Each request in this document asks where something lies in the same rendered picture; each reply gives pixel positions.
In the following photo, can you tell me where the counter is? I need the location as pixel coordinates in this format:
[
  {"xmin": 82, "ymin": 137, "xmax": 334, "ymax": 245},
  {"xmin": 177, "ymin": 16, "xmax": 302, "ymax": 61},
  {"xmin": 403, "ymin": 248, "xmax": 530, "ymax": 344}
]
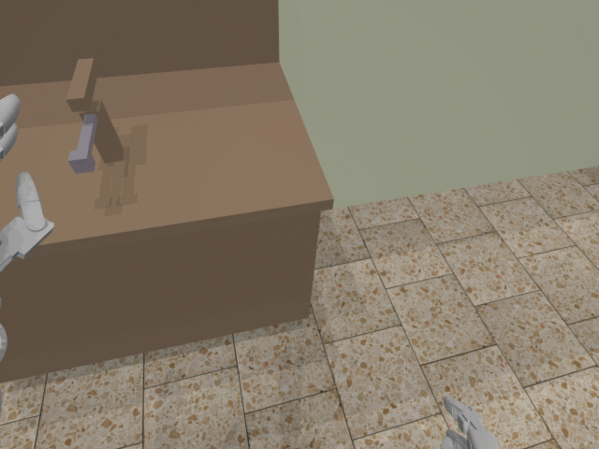
[{"xmin": 0, "ymin": 0, "xmax": 334, "ymax": 384}]

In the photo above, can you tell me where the tap lever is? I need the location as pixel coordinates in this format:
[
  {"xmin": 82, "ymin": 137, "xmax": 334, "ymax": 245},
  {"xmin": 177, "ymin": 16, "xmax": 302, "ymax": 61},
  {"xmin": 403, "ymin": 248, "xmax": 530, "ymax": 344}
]
[{"xmin": 67, "ymin": 114, "xmax": 98, "ymax": 174}]

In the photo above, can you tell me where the robot left hand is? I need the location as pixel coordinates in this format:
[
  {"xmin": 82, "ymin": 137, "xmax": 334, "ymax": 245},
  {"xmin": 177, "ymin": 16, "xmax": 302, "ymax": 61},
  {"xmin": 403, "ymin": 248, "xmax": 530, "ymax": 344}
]
[{"xmin": 0, "ymin": 94, "xmax": 54, "ymax": 274}]

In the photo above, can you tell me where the robot right hand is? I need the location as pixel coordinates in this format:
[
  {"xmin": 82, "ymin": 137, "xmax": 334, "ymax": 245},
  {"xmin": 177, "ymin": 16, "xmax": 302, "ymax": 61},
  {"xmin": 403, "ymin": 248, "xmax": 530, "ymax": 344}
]
[{"xmin": 442, "ymin": 396, "xmax": 501, "ymax": 449}]

